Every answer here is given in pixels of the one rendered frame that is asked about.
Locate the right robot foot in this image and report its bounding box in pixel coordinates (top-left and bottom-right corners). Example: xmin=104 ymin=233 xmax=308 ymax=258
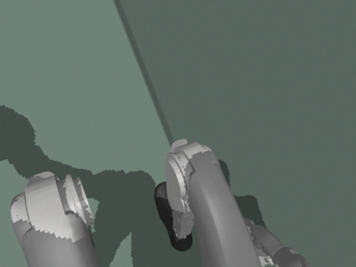
xmin=154 ymin=182 xmax=192 ymax=251

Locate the right robot hand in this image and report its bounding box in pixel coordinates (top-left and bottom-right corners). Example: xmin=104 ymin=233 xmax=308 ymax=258
xmin=243 ymin=217 xmax=285 ymax=266

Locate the right robot arm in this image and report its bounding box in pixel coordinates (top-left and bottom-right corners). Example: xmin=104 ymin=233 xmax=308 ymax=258
xmin=272 ymin=247 xmax=311 ymax=267

